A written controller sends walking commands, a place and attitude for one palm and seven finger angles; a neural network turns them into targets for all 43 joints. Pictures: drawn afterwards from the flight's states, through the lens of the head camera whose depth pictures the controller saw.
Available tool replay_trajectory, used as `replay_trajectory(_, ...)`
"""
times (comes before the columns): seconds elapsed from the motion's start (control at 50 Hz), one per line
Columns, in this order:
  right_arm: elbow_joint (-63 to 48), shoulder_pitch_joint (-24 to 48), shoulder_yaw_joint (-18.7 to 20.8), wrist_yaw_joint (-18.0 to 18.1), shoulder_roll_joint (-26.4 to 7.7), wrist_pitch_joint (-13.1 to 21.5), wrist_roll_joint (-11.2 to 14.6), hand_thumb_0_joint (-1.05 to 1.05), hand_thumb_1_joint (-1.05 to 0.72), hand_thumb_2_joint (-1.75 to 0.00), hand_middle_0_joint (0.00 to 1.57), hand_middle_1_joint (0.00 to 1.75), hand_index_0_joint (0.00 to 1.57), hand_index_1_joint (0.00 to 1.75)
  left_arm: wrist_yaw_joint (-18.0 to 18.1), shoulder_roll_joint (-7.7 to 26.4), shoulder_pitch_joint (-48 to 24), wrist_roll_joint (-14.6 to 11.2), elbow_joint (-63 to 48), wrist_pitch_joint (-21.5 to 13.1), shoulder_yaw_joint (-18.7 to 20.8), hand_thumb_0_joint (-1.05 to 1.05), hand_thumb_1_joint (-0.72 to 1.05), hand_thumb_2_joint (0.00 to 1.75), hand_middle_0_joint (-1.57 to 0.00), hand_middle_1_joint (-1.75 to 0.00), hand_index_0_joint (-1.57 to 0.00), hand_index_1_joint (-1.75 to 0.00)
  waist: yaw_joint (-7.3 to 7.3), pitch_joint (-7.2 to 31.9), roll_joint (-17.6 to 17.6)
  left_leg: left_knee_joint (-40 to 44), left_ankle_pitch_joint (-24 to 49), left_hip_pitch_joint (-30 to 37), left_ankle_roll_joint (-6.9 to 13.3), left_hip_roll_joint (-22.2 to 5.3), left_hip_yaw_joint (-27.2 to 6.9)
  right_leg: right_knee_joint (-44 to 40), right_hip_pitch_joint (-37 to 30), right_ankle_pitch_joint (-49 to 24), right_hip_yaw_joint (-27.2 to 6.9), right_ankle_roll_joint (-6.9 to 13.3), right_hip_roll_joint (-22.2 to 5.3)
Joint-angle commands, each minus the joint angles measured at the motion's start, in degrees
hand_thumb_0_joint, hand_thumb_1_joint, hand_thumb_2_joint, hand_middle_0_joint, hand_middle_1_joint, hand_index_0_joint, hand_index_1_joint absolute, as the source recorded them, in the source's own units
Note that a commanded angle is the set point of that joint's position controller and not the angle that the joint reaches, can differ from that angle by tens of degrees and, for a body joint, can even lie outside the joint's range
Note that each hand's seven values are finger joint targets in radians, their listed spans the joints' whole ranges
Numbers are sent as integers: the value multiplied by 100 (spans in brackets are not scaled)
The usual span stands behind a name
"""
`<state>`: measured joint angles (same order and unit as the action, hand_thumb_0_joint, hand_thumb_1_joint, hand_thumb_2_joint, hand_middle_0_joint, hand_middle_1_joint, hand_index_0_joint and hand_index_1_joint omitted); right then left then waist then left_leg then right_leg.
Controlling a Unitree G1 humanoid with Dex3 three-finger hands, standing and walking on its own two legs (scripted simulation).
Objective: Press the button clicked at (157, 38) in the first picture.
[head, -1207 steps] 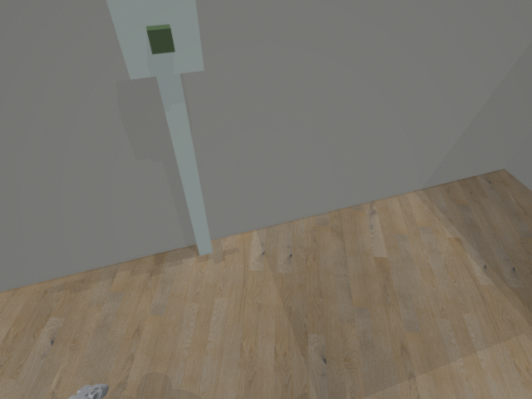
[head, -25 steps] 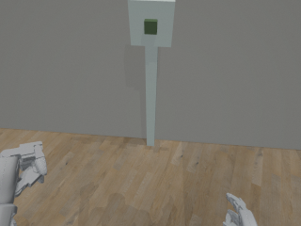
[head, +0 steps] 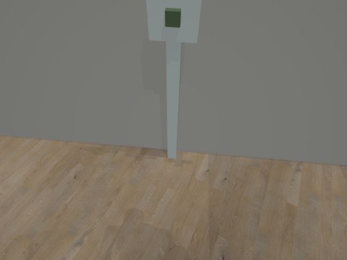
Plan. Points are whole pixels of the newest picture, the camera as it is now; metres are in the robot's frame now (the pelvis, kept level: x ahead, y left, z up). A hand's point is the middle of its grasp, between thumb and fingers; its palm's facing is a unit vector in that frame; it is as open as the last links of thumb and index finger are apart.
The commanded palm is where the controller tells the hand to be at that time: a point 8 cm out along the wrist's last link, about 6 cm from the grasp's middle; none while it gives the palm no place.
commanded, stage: let the arm hang, fingers relaxed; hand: left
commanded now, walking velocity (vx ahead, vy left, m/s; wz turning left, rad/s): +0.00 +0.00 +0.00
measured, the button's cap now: (173, 17) +0.81 +0.05 +0.18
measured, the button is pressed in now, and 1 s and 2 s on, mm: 0 0 0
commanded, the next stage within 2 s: stand and wait in 0.56 s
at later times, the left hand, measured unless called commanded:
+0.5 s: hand out of the picture +0.12 +0.22 -0.15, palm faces -0.03 -0.96 -0.29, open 7.3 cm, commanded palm none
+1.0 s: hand out of the picture +0.12 +0.22 -0.15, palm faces -0.04 -0.94 -0.34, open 7.4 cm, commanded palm none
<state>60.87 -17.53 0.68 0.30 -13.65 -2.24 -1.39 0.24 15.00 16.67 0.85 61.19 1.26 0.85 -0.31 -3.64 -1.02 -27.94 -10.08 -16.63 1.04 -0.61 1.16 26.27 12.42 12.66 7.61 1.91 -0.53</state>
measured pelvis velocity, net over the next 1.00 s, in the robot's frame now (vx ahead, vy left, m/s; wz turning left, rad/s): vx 0.05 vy -0.02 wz -0.02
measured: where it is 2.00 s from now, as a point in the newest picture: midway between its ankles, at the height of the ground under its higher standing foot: outside the picture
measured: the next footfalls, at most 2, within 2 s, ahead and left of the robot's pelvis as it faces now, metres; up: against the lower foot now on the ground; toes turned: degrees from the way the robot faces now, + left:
none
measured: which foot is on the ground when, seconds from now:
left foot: down 0.00-1.00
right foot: down 0.00-1.00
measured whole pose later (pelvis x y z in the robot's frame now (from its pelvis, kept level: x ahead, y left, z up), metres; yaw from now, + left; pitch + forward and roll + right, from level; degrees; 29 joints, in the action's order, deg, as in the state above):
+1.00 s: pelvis +0.05 -0.02 +0.01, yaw -1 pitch -1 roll +0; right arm 65.2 -7.0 0.1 0.9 -18.1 -0.4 -0.9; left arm 0.3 17.3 7.2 0.5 65.8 -0.9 0.8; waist -0.5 -3.1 -1.7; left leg -17.6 -9.3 -7.1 -1.1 -1.6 2.3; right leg 17.3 4.1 12.2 6.3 2.9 1.1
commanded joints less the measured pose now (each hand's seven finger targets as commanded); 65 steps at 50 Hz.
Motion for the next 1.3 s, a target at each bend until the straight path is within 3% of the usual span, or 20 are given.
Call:
replay_trajectory(0.0, -172, 20, 228, 58, -881, 184, 21, 0, -90, -90, 20, 30, 20, 30, 60, 980, -453, -10, -192, -221, 224, 0, 90, 90, -27, -38, -27, -38, -85, 39, 319, 514, -745, 294, 107, -402, -492, -1197, 418, 1498, -1080, 327, -835)
replay_trajectory(0.1, -3, 177, 210, 72, -941, 233, 13, 0, -90, -90, 20, 30, 20, 30, 62, 997, -538, -20, 5, -223, 223, 0, 90, 90, -20, -30, -20, -30, -29, -91, 181, 848, -587, 235, 140, -530, -615, -1045, 257, 1105, -968, 247, -715)
replay_trajectory(0.18, 32, 459, 183, 80, -1019, 309, 28, 0, -90, -90, 20, 30, 20, 30, 61, 1021, -575, -27, 105, -259, 218, 0, 90, 90, -20, -30, -20, -30, 54, 134, 15, 1061, -85, 253, 156, -638, -703, -875, -246, 260, -882, 182, -688)
replay_trajectory(0.24, 52, 614, 178, 82, -1095, 333, 45, 0, -90, -90, 20, 30, 20, 30, 63, 1061, -668, -22, 124, -290, 219, 0, 90, 90, -20, -30, -20, -30, 56, 275, 126, 1052, 341, 445, 137, -653, -665, -876, -379, -153, -849, 147, -705)
replay_trajectory(0.36, 104, 901, 165, 76, -1162, 356, 41, 0, -90, -90, 20, 30, 20, 30, 69, 1129, -926, -21, 97, -326, 214, 0, 90, 90, -20, -30, -20, -30, 23, 401, -2, 1112, 770, 709, 82, -675, -593, -952, -555, -658, -846, 111, -779)
replay_trajectory(0.5, 98, 1118, 160, 70, -1298, 356, 39, 0, -90, -90, 20, 30, 20, 30, 56, 1229, -1134, -18, 58, -343, 220, 0, 90, 90, -20, -30, -20, -30, -4, 340, -9, 1203, 757, 807, 31, -676, -562, -1120, -601, -691, -897, 96, -793)
replay_trajectory(0.8, 115, 1228, 142, 94, -1469, 335, 56, 0, -90, -90, 20, 30, 20, 30, 58, 1368, -1165, -40, 116, -361, 212, 0, 90, 90, -20, -30, -20, -30, -18, 583, 48, 1158, 1023, 1148, 5, -724, -467, -1208, -802, -1247, -940, 96, -824)
replay_trajectory(0.94, 146, 1189, 139, 107, -1444, 302, 77, 0, -90, -90, 20, 30, 20, 30, 84, 1394, -1107, -40, 138, -359, 212, 0, 90, 90, -20, -30, -20, -30, -17, 511, 230, 1126, 1032, 1204, 0, -720, -410, -1225, -798, -1480, -916, 63, -802)
replay_trajectory(1.1, 172, 1142, 140, 122, -1406, 299, 64, 0, -90, -90, 20, 30, 20, 30, 105, 1377, -1081, -49, 138, -365, 216, 0, 90, 90, -20, -30, -20, -30, -26, 570, 118, 1087, 1125, 1242, -23, -721, -350, -1194, -926, -1866, -941, 42, -830)
replay_trajectory(1.28, 171, 1090, 142, 130, -1346, 292, 62, 0, -90, -90, 20, 30, 20, 30, 114, 1342, -1100, -45, 127, -361, 223, 0, 90, 90, -20, -30, -20, -30, -19, 401, 183, 1127, 995, 1182, -32, -720, -329, -1247, -881, -1779, -964, 6, -805)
